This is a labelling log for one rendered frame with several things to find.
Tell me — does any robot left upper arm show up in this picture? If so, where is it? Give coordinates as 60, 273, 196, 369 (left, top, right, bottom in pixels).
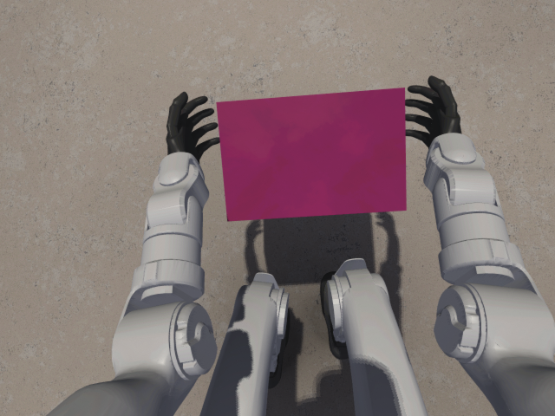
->
46, 300, 218, 416

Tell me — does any right robot forearm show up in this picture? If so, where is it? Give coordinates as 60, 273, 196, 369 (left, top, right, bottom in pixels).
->
423, 133, 555, 354

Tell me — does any carton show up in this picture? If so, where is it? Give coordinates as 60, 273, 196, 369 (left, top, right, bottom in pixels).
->
216, 88, 407, 222

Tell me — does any robot left hand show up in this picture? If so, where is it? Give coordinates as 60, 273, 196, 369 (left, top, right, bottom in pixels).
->
166, 92, 220, 162

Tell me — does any left robot forearm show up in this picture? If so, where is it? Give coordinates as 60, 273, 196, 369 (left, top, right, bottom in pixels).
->
112, 152, 209, 367

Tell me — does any right robot shin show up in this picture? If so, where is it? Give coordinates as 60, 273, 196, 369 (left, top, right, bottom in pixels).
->
332, 258, 389, 341

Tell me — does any robot right hand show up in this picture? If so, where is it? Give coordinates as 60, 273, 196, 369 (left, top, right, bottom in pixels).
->
405, 75, 462, 149

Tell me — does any right robot foot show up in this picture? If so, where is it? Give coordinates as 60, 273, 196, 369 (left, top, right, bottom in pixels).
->
320, 271, 349, 360

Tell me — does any robot right upper arm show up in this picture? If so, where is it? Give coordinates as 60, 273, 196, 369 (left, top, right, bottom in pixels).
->
434, 283, 555, 416

